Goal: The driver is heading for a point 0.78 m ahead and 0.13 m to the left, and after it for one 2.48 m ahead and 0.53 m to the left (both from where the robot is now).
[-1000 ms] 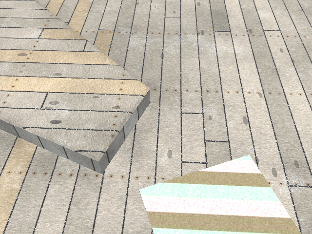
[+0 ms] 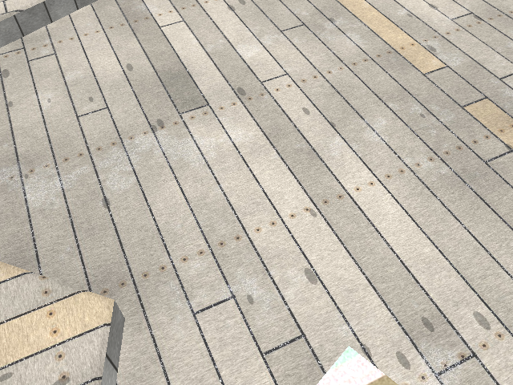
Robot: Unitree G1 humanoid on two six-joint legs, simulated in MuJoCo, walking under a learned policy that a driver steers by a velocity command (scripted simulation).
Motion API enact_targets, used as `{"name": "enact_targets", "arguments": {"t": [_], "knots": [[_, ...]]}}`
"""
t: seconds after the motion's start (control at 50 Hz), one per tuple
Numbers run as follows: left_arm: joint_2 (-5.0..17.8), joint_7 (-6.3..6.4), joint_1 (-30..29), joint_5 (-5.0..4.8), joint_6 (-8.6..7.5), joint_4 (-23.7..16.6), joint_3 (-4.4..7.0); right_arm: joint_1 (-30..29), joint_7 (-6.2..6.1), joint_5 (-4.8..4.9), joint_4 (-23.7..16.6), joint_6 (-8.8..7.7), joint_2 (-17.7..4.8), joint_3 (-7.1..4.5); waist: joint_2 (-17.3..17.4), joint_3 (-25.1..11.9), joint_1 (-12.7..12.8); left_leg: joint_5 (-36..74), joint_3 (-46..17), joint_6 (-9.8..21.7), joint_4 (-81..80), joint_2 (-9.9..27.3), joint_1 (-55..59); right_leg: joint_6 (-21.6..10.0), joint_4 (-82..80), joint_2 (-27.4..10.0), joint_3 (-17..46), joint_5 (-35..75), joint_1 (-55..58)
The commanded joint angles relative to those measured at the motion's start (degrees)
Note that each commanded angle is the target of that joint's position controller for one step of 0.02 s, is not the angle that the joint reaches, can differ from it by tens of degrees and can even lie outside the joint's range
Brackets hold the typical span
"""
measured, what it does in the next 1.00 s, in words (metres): walks ahead: left foot, then right foot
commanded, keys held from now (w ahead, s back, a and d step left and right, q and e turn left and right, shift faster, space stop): q+shift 0.10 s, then w+q+shift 0.30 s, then w+e+shift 0.60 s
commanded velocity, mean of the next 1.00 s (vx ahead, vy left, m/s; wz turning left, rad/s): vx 0.67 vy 0.00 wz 0.15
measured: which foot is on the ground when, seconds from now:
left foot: up 0.00-0.22, down 0.24-0.70, up 0.72-1.00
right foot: down 0.00-0.22, up 0.24-0.64, down 0.66-1.00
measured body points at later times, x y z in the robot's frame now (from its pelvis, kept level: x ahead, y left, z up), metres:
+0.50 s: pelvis +0.13 +0.10 +0.00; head +0.14 +0.13 +0.45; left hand +0.21 +0.41 -0.09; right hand +0.24 -0.15 -0.10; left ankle -0.03 +0.14 -0.74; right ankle +0.32 +0.02 -0.68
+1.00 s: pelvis +0.53 +0.21 +0.00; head +0.56 +0.21 +0.45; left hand +0.42 +0.46 -0.12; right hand +0.82 +0.06 -0.05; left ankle +0.60 +0.35 -0.65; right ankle +0.43 +0.14 -0.74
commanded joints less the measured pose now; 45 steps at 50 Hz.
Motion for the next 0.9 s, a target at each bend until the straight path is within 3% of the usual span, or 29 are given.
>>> {"name": "enact_targets", "arguments": {"t": [0.02,0.06,0.1,0.14,0.2,0.22,0.24,0.26,0.28,0.3,0.32,0.34,0.36,0.4,0.44,0.5,0.56,0.62,0.64,0.66,0.68,0.7,0.72,0.74,0.76,0.78,0.8,0.84,0.9], "knots": [[7.7,1.22,-3.6,-0.49,-0.73,-3.8,2.54,-3.7,0.54,-0.04,-6.5,-0.06,-1.4,0.07,-7.7,-2.3,1.9,4.7,0.7,-1.8,-4.3,4.3,-3.9,-10.4,-8.5,-13.4,4.8,16.9,7.2],[10.0,1.46,-1.4,-0.62,0.08,-2.8,3.62,-6.9,2.16,-0.18,-8.8,-0.23,0.7,1.31,-9.0,-3.7,3.8,3.2,2.2,-1.2,-13.6,5.5,-0.3,-10.9,-7.2,-15.0,3.4,17.8,9.4],[12.7,1.04,-0.7,-0.99,0.31,-2.3,4.84,-7.3,3.54,-0.01,-10.1,-0.31,0.1,1.46,-10.5,-4.6,4.1,-0.1,4.7,0.5,-20.3,4.9,5.5,-10.8,-6.3,-16.8,2.4,19.6,8.7],[14.7,-0.06,1.6,-2.07,-0.47,-1.4,5.92,-6.6,4.15,0.68,-10.1,-0.24,-1.7,0.98,-11.1,-6.0,4.8,-2.7,7.0,3.1,-23.8,4.3,10.3,-9.9,-9.1,-19.3,3.9,1.1,7.9],[14.1,-1.30,-1.6,-3.50,-1.87,-0.5,6.02,-0.3,4.08,0.97,-7.1,-0.63,-2.8,-0.06,-9.0,-2.9,-0.2,-3.0,11.0,8.7,-34.0,1.9,22.5,-6.0,-8.1,-18.8,2.0,-21.8,-0.3],[11.6,-1.61,-1.5,-2.73,-2.04,-0.2,5.49,6.3,3.48,1.13,-3.5,-1.07,-4.1,-1.11,-4.5,-2.9,-2.5,-4.5,11.9,10.7,-36.8,-0.9,31.6,-3.9,-0.1,-15.5,-2.5,-23.7,-5.8],[7.6,-1.90,-5.3,-1.60,-2.50,-1.8,4.35,16.1,2.76,1.34,-0.6,-1.86,-8.8,-3.04,8.8,-2.0,-7.1,-12.0,-3.3,16.2,-44.1,6.0,42.8,0.0,25.1,-9.3,-9.1,-18.1,-19.5],[4.6,-2.16,-11.1,-1.49,-4.52,-8.2,3.35,17.1,3.22,0.52,-2.9,-4.19,-16.9,-3.94,22.4,0.6,-6.1,-26.0,-43.3,28.3,-57.3,18.6,50.8,2.6,44.9,2.9,-1.0,-23.0,-46.3],[8.9,-2.90,-16.7,-3.74,-7.02,-9.4,3.78,15.0,3.93,0.20,-4.2,-6.03,-11.6,-2.65,11.2,1.6,-8.8,-30.9,-48.5,30.2,-63.9,22.5,51.2,0.5,49.0,0.7,8.9,-17.8,-52.9],[10.2,-3.68,-16.2,-4.40,-8.59,-9.4,4.11,12.0,3.75,-0.01,-4.5,-7.00,-8.9,-1.31,9.0,3.7,-5.8,-25.2,-44.5,28.1,-62.3,21.8,49.7,-1.0,48.3,-0.9,9.9,-12.7,-53.3],[10.5,-3.85,-12.0,-2.97,-9.31,-7.4,4.24,9.6,3.52,0.37,-5.3,-7.06,-7.0,-0.60,3.8,3.2,-2.9,-20.5,-37.7,25.8,-60.0,19.2,46.7,-1.2,45.5,-2.4,10.0,-7.4,-49.4],[9.9,-4.90,-8.8,4.93,-6.51,-4.5,3.34,5.5,2.68,-2.65,-4.8,-4.97,-9.1,-1.14,-0.1,4.9,-0.7,-14.3,-26.7,20.4,-61.1,13.9,38.1,0.7,39.6,-4.5,6.8,-0.9,-41.7],[9.3,-5.43,-6.3,5.16,-4.88,-3.9,3.32,3.7,2.38,-2.89,-5.6,-4.67,-8.2,-0.66,2.1,4.6,0.5,-9.5,-22.4,19.5,-62.5,10.0,32.2,2.3,37.2,-3.2,4.9,1.9,-34.5],[9.4,-5.51,-6.1,3.17,-2.56,-3.8,2.99,4.4,2.81,-1.97,-4.4,-5.19,-7.2,-0.17,2.5,4.6,1.0,-3.3,-18.4,19.9,-63.3,6.8,28.9,4.6,33.8,-1.9,3.3,4.2,-30.3],[8.7,-5.74,-6.4,1.80,-1.99,-3.3,2.22,6.4,3.09,-1.55,-2.5,-5.97,-6.1,0.23,3.4,4.3,0.3,2.6,-14.0,19.3,-64.3,5.9,31.3,5.0,25.7,-1.8,1.3,8.5,-29.3],[7.6,-5.99,-12.1,0.85,-2.37,-4.4,1.41,9.5,3.05,-1.39,-0.1,-7.13,-6.3,0.38,4.9,5.3,-3.0,10.9,-10.9,17.4,-66.7,7.9,35.6,2.5,12.8,-1.6,-0.6,15.6,-25.4],[8.8,-6.09,-13.9,0.49,-2.29,-5.6,1.65,9.6,2.69,-1.80,2.2,-7.73,-7.2,0.42,4.5,7.2,-2.6,19.8,-7.9,15.7,-68.3,11.9,42.6,-2.1,7.2,-1.9,-1.3,14.8,-24.8],[9.8,-5.16,-5.1,-0.18,-2.07,-3.8,2.18,7.0,1.91,-3.18,3.7,-7.81,-9.2,0.30,5.7,1.6,2.5,59.2,-0.8,13.2,-57.4,12.6,46.8,-7.2,7.2,3.9,-4.2,6.6,-12.7],[11.1,-4.73,2.6,-0.60,-2.07,-1.7,2.91,6.5,1.53,-4.08,3.9,-7.22,-10.0,0.07,5.5,-3.0,5.9,71.8,1.1,12.4,-47.7,12.8,48.6,-8.4,8.2,6.8,-4.6,3.1,-6.7],[12.0,-4.25,15.0,-0.60,-2.28,2.1,3.64,4.1,1.13,-4.45,3.4,-6.45,-10.4,-0.03,4.3,-8.0,11.8,75.6,4.1,11.6,-32.4,11.3,44.5,-9.2,6.2,9.2,-5.4,2.3,5.6],[15.2,-3.61,24.9,-0.10,-2.55,4.6,4.77,3.7,0.81,-4.34,2.4,-6.51,-8.5,0.78,-0.8,-13.0,15.5,62.4,5.1,11.1,-12.8,8.7,30.9,-10.5,6.4,4.1,4.1,-6.9,21.6],[20.6,-3.50,25.7,0.65,-2.53,5.3,6.25,5.9,2.33,-2.85,-0.2,-7.22,-1.0,2.68,-18.4,-13.5,10.3,16.8,4.4,8.4,9.8,-3.3,8.3,-18.0,-4.1,-8.6,35.7,-29.0,30.6],[17.8,-4.42,20.0,-0.59,-2.30,5.2,5.67,4.8,2.73,-3.76,-0.9,-8.25,-2.2,3.04,-18.3,-11.8,6.8,-2.0,-2.9,9.1,15.7,-6.1,-2.2,-19.3,-15.6,-11.9,56.2,-30.7,30.6],[16.2,-4.55,15.7,-0.58,-2.39,4.0,5.63,-0.5,2.66,-3.75,-2.2,-8.84,-4.4,3.02,-10.9,-6.2,6.2,1.7,-4.8,9.7,16.8,-2.0,-5.2,-18.6,-15.6,-11.9,50.1,-27.3,25.7],[14.7,-4.42,16.2,-0.70,-2.62,4.5,5.44,-3.3,2.69,-3.89,-2.6,-9.44,-5.1,3.33,-2.7,-3.9,5.9,4.3,-4.6,9.5,13.0,0.8,-3.3,-17.6,-15.6,-10.6,43.6,-20.0,19.2],[13.3,-4.08,15.8,-0.71,-2.84,5.3,4.98,-4.9,2.65,-4.38,-3.3,-9.29,-4.1,3.68,0.5,-1.1,4.0,4.5,-4.3,9.1,8.9,2.8,-1.0,-16.1,-16.3,-7.9,38.2,-15.7,12.4],[11.7,-3.76,15.2,-0.70,-3.19,5.9,4.23,-4.6,2.75,-5.00,-4.1,-8.48,-3.3,4.14,-0.7,0.8,1.6,3.8,-4.1,8.1,6.0,3.9,0.6,-15.7,-17.0,-5.8,35.0,-13.1,7.1],[11.3,-3.53,16.1,-1.01,-4.30,6.4,3.82,-6.0,2.96,-5.72,-5.4,-6.52,-1.3,5.01,-2.6,3.4,0.6,1.6,-2.7,6.3,5.1,5.2,-1.4,-16.6,-18.3,-2.8,31.3,-10.9,1.6],[12.4,-3.07,19.3,-1.10,-5.07,6.9,3.93,-15.6,3.08,-5.31,-9.8,-5.85,-0.2,5.95,-3.3,6.6,2.6,4.8,0.5,3.6,2.2,6.3,-9.0,-18.3,-21.8,-2.2,31.2,-5.8,-1.0]]}}
Keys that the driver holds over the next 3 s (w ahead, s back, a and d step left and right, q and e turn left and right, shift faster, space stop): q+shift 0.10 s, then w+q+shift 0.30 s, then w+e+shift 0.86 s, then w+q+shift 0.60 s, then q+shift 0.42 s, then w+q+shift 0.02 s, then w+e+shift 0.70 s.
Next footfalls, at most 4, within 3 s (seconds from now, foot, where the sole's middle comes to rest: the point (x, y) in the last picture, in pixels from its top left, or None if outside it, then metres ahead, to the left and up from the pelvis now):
0.24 left None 0.01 0.15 -0.78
0.66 right None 0.46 0.15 -0.78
1.12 left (149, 292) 0.77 0.35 -0.78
1.50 right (221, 188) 1.16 0.14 -0.78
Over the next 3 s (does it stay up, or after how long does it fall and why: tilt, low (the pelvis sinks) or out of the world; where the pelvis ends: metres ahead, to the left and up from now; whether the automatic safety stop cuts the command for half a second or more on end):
stays up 2.04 0.40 -0.04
